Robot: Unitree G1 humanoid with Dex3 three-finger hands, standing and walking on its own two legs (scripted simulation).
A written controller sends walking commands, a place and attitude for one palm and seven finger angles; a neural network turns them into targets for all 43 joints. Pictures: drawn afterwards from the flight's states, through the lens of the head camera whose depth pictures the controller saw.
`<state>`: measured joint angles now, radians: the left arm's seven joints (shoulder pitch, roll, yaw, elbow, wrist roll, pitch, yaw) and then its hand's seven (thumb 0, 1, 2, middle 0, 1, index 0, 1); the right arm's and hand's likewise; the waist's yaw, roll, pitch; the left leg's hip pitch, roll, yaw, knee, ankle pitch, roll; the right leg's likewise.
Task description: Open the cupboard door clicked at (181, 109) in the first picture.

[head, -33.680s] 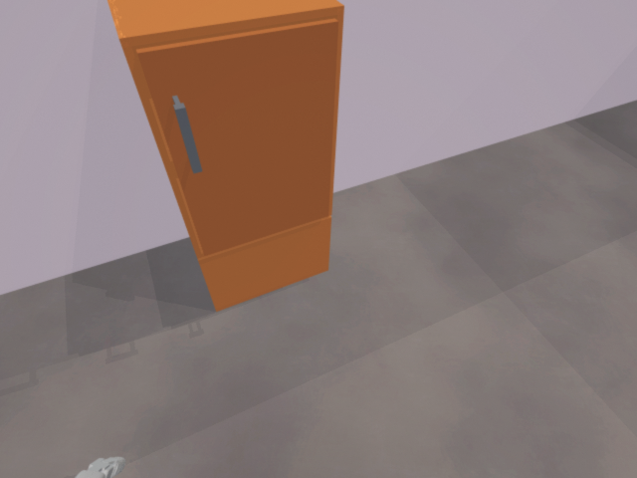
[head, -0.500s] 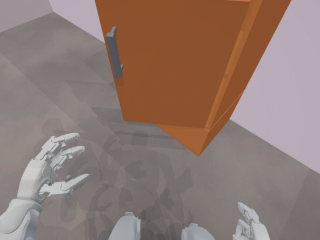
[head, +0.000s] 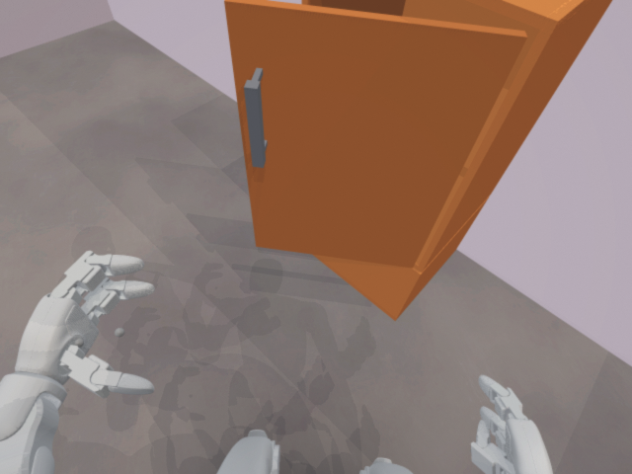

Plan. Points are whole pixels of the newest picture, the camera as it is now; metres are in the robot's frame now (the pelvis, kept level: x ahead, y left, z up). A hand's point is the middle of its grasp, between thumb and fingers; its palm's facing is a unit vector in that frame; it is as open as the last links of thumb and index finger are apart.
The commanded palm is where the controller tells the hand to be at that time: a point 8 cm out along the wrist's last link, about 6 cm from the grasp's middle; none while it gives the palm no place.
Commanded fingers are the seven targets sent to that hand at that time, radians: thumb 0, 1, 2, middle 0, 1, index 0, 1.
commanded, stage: raise the hand with hooked fingers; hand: left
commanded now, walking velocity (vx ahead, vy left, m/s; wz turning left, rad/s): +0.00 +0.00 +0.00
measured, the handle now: (258, 120) +0.63 +0.14 +0.06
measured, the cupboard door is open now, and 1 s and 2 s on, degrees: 35 35 35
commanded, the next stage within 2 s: move the hooked fingers beside the handle in 0.86 s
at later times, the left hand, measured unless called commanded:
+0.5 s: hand (100, 292) +0.29 +0.27 +0.07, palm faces -0.07 -1.00 -0.05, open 14.0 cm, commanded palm +0.27 +0.32 +0.07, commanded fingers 0.00 -0.50 0.30 -0.30 -1.20 -0.30 -1.20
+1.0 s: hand (113, 300) +0.29 +0.25 +0.07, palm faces -0.06 -1.00 -0.05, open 14.0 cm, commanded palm +0.27 +0.30 +0.07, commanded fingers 0.00 -0.50 0.30 -0.30 -1.20 -0.30 -1.20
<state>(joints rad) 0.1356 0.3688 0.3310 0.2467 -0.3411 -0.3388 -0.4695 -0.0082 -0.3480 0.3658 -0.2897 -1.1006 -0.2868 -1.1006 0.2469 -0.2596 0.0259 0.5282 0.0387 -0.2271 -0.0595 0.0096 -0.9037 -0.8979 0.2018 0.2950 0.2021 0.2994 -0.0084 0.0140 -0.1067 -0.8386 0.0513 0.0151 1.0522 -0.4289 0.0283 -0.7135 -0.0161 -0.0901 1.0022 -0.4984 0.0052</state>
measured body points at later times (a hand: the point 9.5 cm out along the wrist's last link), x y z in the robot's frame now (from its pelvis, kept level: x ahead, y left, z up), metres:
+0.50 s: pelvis +0.00 +0.00 +0.01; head +0.07 +0.01 +0.45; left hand +0.29 +0.32 +0.08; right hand +0.15 -0.26 -0.07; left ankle +0.05 +0.10 -0.67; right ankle +0.00 -0.13 -0.67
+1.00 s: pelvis +0.00 -0.02 +0.01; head +0.06 -0.01 +0.45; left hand +0.28 +0.30 +0.08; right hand +0.15 -0.27 -0.07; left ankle +0.05 +0.10 -0.67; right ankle +0.00 -0.13 -0.67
